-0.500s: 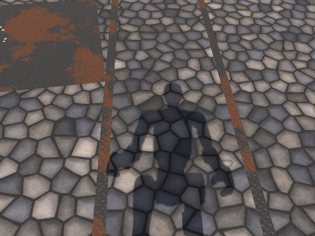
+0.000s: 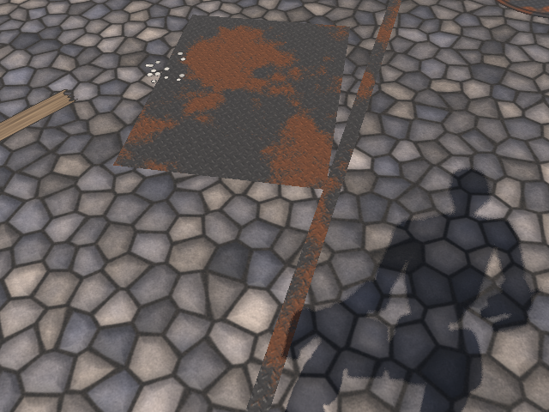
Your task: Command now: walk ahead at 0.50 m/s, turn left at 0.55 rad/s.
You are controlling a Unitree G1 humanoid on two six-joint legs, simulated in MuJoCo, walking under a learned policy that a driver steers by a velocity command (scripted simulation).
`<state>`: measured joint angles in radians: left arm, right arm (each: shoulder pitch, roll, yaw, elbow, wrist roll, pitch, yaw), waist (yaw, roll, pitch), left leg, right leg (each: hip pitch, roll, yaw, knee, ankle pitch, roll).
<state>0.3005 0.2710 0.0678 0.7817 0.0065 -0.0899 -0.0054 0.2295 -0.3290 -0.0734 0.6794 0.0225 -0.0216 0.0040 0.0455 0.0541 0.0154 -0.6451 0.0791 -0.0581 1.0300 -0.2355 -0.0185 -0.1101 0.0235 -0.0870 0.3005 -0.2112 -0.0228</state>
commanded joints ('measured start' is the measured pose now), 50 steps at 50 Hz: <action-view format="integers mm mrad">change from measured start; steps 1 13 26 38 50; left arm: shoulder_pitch -75 85 -163 -218 -42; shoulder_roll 150 100 96 126 171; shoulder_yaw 35 6 -10 -2 23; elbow -57 -63 -90 -150 -144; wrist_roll -3 16 -6 -20 -15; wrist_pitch -18 17 3 -3 19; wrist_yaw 5 16 -2 -61 -3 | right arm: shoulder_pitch -40 192 44 98 -3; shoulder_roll -1 -286 -96 -154 -64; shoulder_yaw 10 -96 -13 -31 10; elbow -85 -80 -42 65 -43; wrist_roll -2 8 -24 -19 -43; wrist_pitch -14 8 -57 -29 -77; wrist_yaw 18 16 -2 -18 -8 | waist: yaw -16 -126 -74 -70 -57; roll -124 186 12 24 -110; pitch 23 -248 -14 -24 -33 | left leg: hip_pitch -63 987 459 765 28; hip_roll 38 140 54 152 0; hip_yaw -14 -379 -109 24 -5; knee -136 -507 -848 -639 -52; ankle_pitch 147 30 304 792 -22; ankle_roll -2 338 255 167 -40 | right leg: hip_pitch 29 -475 -519 -423 -103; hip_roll -267 -93 -150 -12 -165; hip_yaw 118 -108 127 42 413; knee -152 891 500 252 -86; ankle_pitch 289 -66 257 96 297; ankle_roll -164 44 79 -67 -272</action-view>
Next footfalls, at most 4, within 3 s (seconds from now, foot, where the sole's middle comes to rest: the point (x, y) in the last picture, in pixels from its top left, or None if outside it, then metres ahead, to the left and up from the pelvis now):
0.24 left None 0.29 0.16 -0.78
0.80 right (298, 354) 0.64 0.02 -0.78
1.26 left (226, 264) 0.91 0.23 -0.78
1.66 right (310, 251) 0.96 -0.01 -0.78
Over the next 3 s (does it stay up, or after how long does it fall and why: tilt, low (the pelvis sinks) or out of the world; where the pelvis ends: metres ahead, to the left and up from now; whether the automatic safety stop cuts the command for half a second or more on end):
stays up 0.99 0.13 -0.01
